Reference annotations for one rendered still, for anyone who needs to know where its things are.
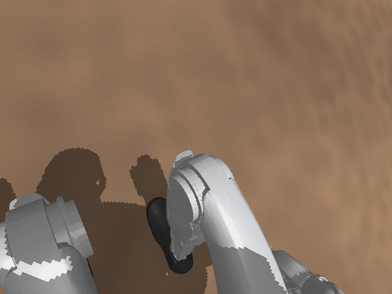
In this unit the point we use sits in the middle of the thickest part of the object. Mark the right robot arm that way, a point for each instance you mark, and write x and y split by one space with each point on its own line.
317 284

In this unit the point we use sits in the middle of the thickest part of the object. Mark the right robot hand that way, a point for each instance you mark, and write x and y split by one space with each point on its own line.
294 272

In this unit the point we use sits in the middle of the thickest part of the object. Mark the right robot foot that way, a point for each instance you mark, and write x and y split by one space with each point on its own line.
157 220

